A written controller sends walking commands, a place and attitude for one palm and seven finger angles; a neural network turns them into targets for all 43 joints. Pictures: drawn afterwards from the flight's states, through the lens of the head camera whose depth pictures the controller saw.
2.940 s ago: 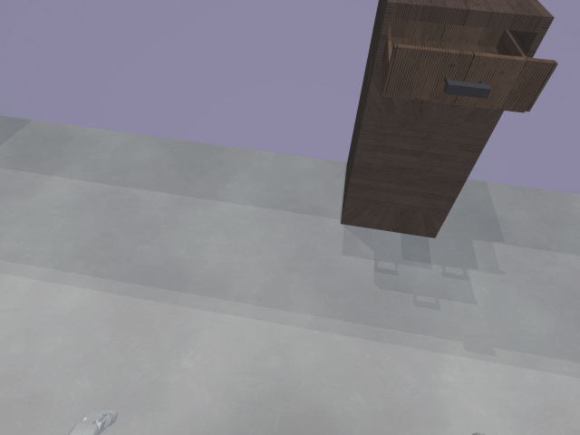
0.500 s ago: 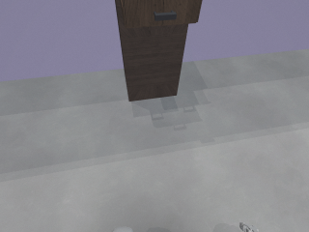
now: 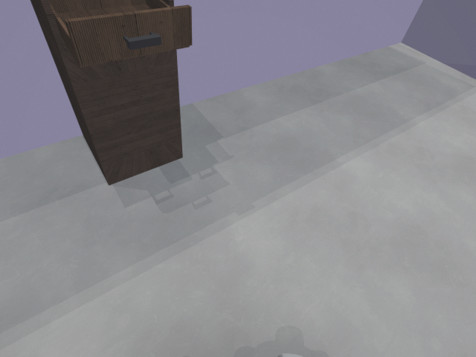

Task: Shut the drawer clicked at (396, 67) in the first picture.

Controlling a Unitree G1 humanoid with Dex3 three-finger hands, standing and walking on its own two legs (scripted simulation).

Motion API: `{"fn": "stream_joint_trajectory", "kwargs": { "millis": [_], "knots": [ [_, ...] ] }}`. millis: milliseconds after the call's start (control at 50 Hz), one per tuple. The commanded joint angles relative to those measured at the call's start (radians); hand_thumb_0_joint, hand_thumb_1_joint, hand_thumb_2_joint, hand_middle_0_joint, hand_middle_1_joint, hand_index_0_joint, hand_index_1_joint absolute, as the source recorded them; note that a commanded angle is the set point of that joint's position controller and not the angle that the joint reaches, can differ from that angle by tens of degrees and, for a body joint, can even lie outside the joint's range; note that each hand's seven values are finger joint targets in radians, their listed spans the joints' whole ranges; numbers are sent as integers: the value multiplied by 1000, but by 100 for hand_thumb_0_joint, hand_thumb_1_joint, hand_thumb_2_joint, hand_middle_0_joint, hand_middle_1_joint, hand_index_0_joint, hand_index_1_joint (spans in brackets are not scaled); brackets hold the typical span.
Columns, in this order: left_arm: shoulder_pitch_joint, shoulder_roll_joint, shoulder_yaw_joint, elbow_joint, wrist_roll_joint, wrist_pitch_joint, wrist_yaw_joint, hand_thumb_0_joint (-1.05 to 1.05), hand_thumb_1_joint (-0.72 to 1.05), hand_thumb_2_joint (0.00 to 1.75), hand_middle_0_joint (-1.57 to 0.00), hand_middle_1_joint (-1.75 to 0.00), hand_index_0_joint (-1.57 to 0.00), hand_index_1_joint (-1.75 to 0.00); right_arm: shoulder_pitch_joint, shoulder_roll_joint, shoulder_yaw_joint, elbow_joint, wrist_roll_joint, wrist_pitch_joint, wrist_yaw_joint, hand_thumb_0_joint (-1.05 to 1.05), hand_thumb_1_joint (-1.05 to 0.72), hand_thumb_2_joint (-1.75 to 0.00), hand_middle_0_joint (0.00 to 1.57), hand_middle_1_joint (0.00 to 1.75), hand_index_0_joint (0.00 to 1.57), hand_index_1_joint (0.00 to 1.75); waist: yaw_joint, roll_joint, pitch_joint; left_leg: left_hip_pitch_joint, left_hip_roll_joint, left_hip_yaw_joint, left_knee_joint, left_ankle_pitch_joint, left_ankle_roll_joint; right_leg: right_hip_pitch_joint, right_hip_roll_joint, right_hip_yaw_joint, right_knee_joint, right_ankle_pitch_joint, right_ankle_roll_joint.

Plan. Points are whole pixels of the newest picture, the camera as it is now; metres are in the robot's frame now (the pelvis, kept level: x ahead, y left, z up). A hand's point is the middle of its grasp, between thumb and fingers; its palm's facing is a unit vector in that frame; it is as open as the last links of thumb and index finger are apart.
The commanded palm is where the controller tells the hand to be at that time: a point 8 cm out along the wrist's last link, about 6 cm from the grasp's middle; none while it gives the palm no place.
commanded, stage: walk to a spot facing it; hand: left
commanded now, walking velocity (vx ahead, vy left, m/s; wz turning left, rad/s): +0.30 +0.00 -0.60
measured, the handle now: (141, 38) +0.98 +0.36 +0.05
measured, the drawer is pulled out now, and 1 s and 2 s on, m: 0.19 0.19 0.19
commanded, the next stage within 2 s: turn to face it in 1.36 s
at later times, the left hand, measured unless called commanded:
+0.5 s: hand (189, 336) +0.20 +0.09 -0.17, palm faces -0.20 -0.96 -0.19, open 7.3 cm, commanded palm none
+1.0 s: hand (193, 231) +0.44 +0.12 -0.18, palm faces -0.30 -0.94 -0.15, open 7.4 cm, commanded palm none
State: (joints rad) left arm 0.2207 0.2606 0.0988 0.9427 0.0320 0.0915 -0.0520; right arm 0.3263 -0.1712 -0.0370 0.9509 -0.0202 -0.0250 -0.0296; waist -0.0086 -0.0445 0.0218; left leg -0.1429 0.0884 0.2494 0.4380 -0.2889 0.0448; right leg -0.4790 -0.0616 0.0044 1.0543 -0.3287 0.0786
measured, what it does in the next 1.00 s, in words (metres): walks ahead, turning right: right foot, then left foot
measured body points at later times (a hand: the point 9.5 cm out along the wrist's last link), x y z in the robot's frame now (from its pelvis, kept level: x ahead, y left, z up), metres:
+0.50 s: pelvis +0.12 -0.08 +0.00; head +0.12 -0.08 +0.45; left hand +0.21 +0.14 -0.16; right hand +0.11 -0.33 -0.15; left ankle +0.21 +0.05 -0.68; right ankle +0.05 -0.17 -0.75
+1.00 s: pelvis +0.34 -0.04 +0.00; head +0.34 -0.01 +0.45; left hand +0.45 +0.17 -0.17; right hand +0.25 -0.27 -0.13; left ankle +0.36 +0.00 -0.75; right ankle +0.31 -0.21 -0.63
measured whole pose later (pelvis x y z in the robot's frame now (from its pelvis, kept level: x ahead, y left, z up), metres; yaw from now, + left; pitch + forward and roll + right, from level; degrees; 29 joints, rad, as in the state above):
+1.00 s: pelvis +0.34 -0.04 +0.00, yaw -24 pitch -2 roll -2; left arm 0.28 0.21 0.11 1.04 0.03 0.01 -0.02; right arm 0.34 -0.15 -0.06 1.05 -0.01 -0.08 -0.03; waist 0.02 -0.05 0.00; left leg -0.13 0.04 0.29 0.38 -0.24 0.08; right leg -0.62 -0.08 0.00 1.22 -0.12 0.01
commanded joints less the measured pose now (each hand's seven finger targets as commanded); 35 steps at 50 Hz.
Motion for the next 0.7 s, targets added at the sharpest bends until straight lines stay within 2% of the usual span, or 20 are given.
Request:
{"fn": "stream_joint_trajectory", "kwargs": {
  "millis": [0, 40, 140, 160, 180, 200, 220, 240, 260, 300, 340, 380, 440, 500, 580, 600, 620, 640, 660, 680],
  "knots": [
    [-171, 27, -5, -136, 2, -42, -11, 0, 90, 90, -20, -30, -20, -30, 98, -204, -53, -12, -8, -24, -8, 0, -90, -90, 20, 30, 20, 30, -61, 192, 63, 122, 309, -269, -263, -132, 91, -191, -41, -35, -118, -23, -16],
    [-195, 17, -9, -138, 1, -47, -12, 0, 90, 90, -20, -30, -20, -30, 112, -205, -56, -1, -11, -25, -3, 0, -90, -90, 20, 30, 20, 30, -69, 185, 56, 102, 311, -235, -259, -145, 83, -134, -35, -63, -195, -40, -27],
    [-183, -6, -14, -136, -2, -69, -9, 0, 90, 90, -20, -30, -20, -30, 100, -221, -59, 20, -18, -24, 11, 0, -90, -90, 20, 30, 20, 30, -48, 203, 27, 67, 323, -122, -180, -43, 53, 43, 1, -126, -395, -82, -64],
    [-155, -7, -11, -124, -2, -75, -6, 0, 90, 90, -20, -30, -20, -30, 97, -222, -58, 22, -19, -23, 13, 0, -90, -90, 20, 30, 20, 30, -28, 182, 17, 42, 315, -90, -134, -4, 39, 113, 15, -139, -451, -54, -75],
    [-77, 6, -5, -97, -1, -84, -1, 0, 90, 90, -20, -30, -20, -30, 84, -222, -56, 19, -17, -22, 16, 0, -90, -90, 20, 30, 20, 30, 17, 139, -9, -11, 286, -47, -12, 58, 12, 252, 44, -165, -530, 5, -92],
    [69, 59, 5, -45, 0, -97, 8, 0, 90, 90, -20, -30, -20, -30, 67, -210, -51, 11, -8, -22, 25, 0, -90, -90, 20, 30, 20, 30, 87, 46, -79, -115, 237, 39, 218, 132, -35, 473, 29, -133, -608, 31, -125],
    [202, 187, 29, -4, 3, -115, 23, 0, 90, 90, -20, -30, -20, -30, 56, -138, -31, -28, 5, -20, 37, 0, -90, -90, 20, 30, 20, 30, 140, -252, -154, -429, 124, 79, 520, -210, -88, 728, -225, 244, -724, -128, -220],
    [278, 262, 44, 21, -22, -110, 42, 0, 90, 90, -20, -30, -20, -30, -57, -136, -22, -88, -2, -14, 38, 0, -90, -90, 20, 30, 20, 30, 167, -297, -121, -628, 37, -58, 730, -336, -101, 707, -368, 569, -820, -41, -297],
    [248, 244, 44, 13, -27, -105, 54, 0, 90, 90, -20, -30, -20, -30, -92, -156, -35, -91, -6, -13, 35, 0, -90, -90, 20, 30, 20, 30, 150, -152, -62, -664, 68, -165, 792, -256, -88, 658, -364, 488, -830, -48, -315],
    [114, 166, 18, -13, -23, -121, 54, 0, 90, 90, -20, -30, -20, -30, -91, -141, -39, -66, -5, -12, 37, 0, -90, -90, 20, 30, 20, 30, 84, -116, 25, -620, 109, -193, 783, -109, -91, 470, -285, 389, -863, -108, -271],
    [36, 99, -6, -22, -18, -136, 55, 0, 90, 90, -20, -30, -20, -30, -34, -126, -44, -24, -15, -3, 40, 0, -90, -90, 20, 30, 20, 30, 13, -54, 71, -514, 110, -196, 708, -16, -106, 332, -210, 220, -871, 41, -241],
    [62, 82, -16, -4, -14, -154, 53, 0, 90, 90, -20, -30, -20, -30, -2, -103, -39, -7, -17, 4, 43, 0, -90, -90, 20, 30, 20, 30, -12, -55, 79, -492, 87, -171, 664, 27, -120, 314, -165, 144, -859, 229, -229],
    [111, 72, -23, 33, -11, -168, 56, 0, 90, 90, -20, -30, -20, -30, -59, -93, -41, -28, -11, 4, 50, 0, -90, -90, 20, 30, 20, 30, -8, -67, 86, -508, 75, -168, 585, 83, -125, 329, -153, 127, -863, 295, -239],
    [156, 64, -26, 60, -11, -175, 62, 0, 90, 90, -20, -30, -20, -30, -153, -84, -35, -63, -8, -4, 59, 0, -90, -90, 20, 30, 20, 30, 14, -68, 95, -513, 71, -166, 468, 130, -115, 354, -154, 137, -860, 296, -246],
    [162, 80, -24, 82, -5, -172, 71, 0, 90, 90, -20, -30, -20, -30, -208, -73, -28, -84, 0, -24, 66, 0, -90, -90, 20, 30, 20, 30, 21, -82, 90, -355, 43, -163, 264, 109, -82, 354, -170, 138, -821, 309, -227],
    [160, 85, -21, 87, -6, -170, 71, 0, 90, 90, -20, -30, -20, -30, -189, -78, -31, -79, 0, -30, 63, 0, -90, -90, 20, 30, 20, 30, 11, -76, 78, -288, 25, -153, 222, 102, -72, 349, -168, 138, -788, 338, -222],
    [163, 84, -20, 95, -9, -169, 70, 0, 90, 90, -20, -30, -20, -30, -136, -92, -35, -57, -4, -36, 56, 0, -90, -90, 20, 30, 20, 30, -17, -42, 48, -174, -6, -131, 164, 113, -65, 332, -148, 123, -708, 405, -211],
    [160, 77, -17, 99, -11, -168, 69, 0, 90, 90, -20, -30, -20, -30, 0, -129, -44, -15, -7, -43, 45, 0, -90, -90, 20, 30, 20, 30, -74, 25, -20, 21, -16, -152, 107, 132, -59, 280, -104, 98, -528, 438, -185],
    [188, 37, -17, 96, -19, -165, 63, 0, 90, 90, -20, -30, -20, -30, 164, -218, -67, 30, -19, -48, 31, 0, -90, -90, 20, 30, 20, 30, -129, 214, -134, 225, 112, -302, 38, 60, -33, 180, -13, 34, -268, 266, -150],
    [275, -19, -28, 90, -29, -158, 52, 0, 90, 90, -20, -30, -20, -30, 242, -316, -85, 52, -22, -49, 24, 0, -90, -90, 20, 30, 20, 30, -108, 493, -229, 378, 377, -659, -123, -18, 31, -37, 120, -62, 64, -228, -106]
  ]
}}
